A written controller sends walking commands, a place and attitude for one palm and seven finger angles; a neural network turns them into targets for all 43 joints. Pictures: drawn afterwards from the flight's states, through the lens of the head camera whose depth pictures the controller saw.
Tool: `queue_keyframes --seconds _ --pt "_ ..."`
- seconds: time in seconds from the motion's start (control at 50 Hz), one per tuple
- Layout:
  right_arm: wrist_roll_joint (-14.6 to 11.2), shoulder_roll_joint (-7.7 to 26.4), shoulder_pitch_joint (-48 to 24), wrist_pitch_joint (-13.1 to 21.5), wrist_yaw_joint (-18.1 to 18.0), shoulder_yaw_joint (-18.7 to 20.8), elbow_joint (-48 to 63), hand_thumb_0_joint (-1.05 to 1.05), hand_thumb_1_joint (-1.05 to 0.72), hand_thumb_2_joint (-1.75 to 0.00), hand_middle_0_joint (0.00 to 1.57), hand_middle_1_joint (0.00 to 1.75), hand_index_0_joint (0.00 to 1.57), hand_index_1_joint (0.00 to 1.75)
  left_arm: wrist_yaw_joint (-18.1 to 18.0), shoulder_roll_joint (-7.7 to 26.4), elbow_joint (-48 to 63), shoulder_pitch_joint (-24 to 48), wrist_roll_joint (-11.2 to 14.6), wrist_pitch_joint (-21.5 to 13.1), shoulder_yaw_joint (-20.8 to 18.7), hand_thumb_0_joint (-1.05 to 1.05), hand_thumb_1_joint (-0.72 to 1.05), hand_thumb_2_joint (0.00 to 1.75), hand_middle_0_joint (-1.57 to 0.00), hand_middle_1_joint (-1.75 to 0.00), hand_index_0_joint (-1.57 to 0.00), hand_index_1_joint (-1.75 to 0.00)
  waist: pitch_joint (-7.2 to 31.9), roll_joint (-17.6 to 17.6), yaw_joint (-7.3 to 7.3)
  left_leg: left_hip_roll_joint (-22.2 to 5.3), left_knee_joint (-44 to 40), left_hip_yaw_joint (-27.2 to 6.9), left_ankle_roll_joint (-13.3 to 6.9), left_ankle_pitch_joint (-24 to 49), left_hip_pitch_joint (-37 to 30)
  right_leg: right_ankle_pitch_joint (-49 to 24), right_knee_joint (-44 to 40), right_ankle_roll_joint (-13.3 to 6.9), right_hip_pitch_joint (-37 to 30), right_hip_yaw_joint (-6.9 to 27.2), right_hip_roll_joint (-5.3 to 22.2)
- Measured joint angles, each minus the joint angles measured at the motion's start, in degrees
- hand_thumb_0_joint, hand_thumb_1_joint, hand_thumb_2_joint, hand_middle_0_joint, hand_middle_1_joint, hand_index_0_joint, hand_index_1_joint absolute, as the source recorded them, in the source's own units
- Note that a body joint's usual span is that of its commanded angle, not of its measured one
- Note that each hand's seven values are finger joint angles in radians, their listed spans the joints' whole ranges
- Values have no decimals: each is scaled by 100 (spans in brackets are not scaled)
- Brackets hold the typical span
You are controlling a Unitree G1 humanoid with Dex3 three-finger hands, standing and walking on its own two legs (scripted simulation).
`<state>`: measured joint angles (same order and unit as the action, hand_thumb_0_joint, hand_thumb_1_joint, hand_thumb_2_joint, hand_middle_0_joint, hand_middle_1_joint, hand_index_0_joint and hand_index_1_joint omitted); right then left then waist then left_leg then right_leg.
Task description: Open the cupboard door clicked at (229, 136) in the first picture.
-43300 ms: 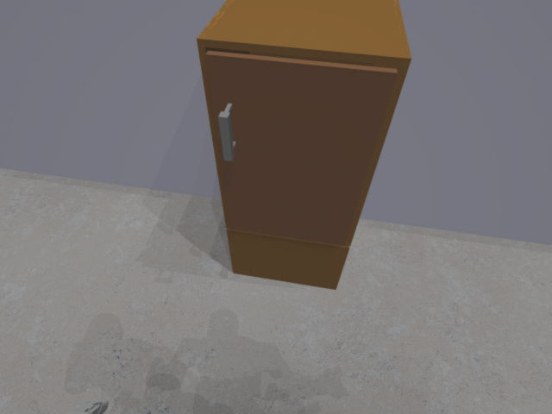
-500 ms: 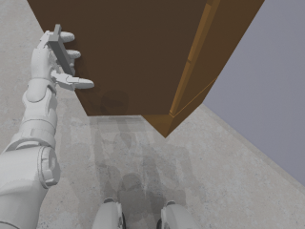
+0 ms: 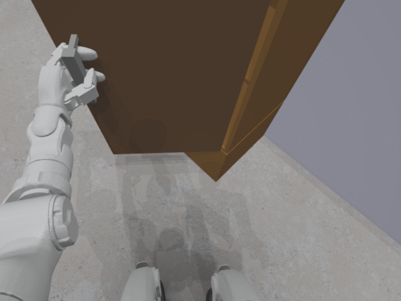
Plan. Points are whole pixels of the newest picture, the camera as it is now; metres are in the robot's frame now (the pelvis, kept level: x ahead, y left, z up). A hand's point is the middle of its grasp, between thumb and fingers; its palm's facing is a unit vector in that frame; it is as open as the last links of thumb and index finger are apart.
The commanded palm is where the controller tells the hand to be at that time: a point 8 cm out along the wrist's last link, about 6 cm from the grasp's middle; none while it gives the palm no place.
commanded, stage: close the thumb around the handle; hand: left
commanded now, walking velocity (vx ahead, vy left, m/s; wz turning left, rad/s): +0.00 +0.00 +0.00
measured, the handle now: (82, 71) +0.56 +0.19 +0.07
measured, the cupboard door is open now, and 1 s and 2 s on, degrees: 49 84 91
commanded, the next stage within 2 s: pull the door open along its arc in 0.04 s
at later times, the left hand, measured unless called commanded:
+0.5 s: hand (94, 108) +0.46 +0.16 +0.08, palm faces -0.03 -1.00 +0.00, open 5.7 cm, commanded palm +0.40 +0.21 +0.07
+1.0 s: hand (141, 181) +0.32 +0.08 +0.08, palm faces +0.34 -0.94 +0.03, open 6.1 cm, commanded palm +0.25 +0.14 +0.07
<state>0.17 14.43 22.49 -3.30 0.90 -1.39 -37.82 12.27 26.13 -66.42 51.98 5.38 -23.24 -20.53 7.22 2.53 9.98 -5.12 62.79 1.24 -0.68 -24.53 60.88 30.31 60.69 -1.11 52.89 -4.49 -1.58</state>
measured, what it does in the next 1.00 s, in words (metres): stands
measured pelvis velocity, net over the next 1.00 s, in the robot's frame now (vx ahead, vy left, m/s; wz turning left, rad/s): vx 0.02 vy -0.03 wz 0.04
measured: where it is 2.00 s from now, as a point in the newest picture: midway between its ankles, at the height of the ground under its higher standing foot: outside the picture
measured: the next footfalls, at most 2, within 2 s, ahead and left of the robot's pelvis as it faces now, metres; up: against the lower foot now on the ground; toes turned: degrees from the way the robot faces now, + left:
none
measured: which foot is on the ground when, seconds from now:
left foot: down 0.00-1.00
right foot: down 0.00-1.00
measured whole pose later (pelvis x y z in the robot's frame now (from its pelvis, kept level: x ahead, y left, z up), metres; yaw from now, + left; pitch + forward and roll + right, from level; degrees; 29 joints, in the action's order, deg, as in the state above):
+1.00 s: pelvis +0.02 -0.03 +0.02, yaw +2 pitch +12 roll +1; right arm 2.5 10.0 9.8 -4.2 2.4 -0.7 -29.4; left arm -23.0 -3.5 -11.0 -4.5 -0.4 -19.0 6.0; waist 8.5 1.1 0.6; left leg -3.2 54.6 2.0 1.8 -23.8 42.6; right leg 32.2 56.6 -3.0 36.5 -4.0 -0.1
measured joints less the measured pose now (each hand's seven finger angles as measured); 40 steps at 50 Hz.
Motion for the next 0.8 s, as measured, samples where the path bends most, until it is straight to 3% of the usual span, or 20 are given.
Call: queue_keyframes --seconds 0.32,0.44,0.56,0.64,0.8 --pt "-14 30 -66 -52 10 42 101 0 -91 -90 20 30 20 30 -34 -129 231 -235 94 -33 27 1 76 82 -38 -135 -37 -135 13 -5 -42 13 -31 54 -16 -1 -75 0 1 16 -41 58 15" --pt "-89 -2 -29 -170 55 75 242 0 -91 -90 20 30 20 30 -32 -470 1038 -1057 295 -1 159 1 76 79 -38 -135 -37 -135 73 -11 -166 28 -227 140 -17 8 -389 -19 -158 25 -305 138 28" --pt "-169 -35 -112 -224 106 112 463 0 -91 -90 20 30 20 30 -103 -993 2398 -2413 557 98 534 1 73 75 -38 -135 -37 -135 126 -28 -360 55 -520 235 -12 28 -894 -48 -411 35 -756 226 49" --pt "-146 -76 -281 -137 147 144 603 1 -91 -90 20 30 20 30 -749 -1594 3467 -3387 560 155 929 1 71 73 -38 -135 -38 -135 146 -63 -543 80 -701 291 3 47 -1218 -59 -548 39 -1041 277 70" --pt "53 -253 -900 -80 186 132 827 1 -91 -90 20 30 20 30 -2260 -2431 4887 -4833 -46 206 1865 0 67 71 -39 -135 -38 -133 127 -145 -785 144 -796 275 78 45 -1613 49 -504 -25 -1394 253 127"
